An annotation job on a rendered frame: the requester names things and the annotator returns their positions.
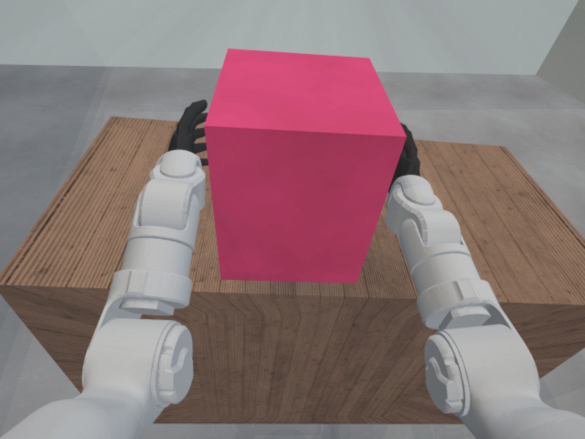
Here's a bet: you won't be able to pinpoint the left robot upper arm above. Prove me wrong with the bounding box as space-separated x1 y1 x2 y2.
0 318 194 439

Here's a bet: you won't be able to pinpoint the carton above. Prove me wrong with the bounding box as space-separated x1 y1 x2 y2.
204 48 407 284

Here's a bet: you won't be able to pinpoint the left robot hand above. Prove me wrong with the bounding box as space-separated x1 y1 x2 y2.
167 100 208 166

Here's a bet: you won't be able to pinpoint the robot right forearm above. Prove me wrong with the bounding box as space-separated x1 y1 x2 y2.
385 175 540 394

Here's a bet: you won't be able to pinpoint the right robot hand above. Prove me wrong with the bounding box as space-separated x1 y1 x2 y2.
388 123 420 193

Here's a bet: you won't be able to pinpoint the robot left forearm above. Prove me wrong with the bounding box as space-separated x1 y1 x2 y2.
82 150 206 386

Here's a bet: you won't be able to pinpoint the right robot upper arm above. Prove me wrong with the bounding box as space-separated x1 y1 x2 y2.
424 324 585 439

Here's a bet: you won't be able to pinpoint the pedestal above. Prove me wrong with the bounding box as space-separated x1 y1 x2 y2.
0 116 585 424

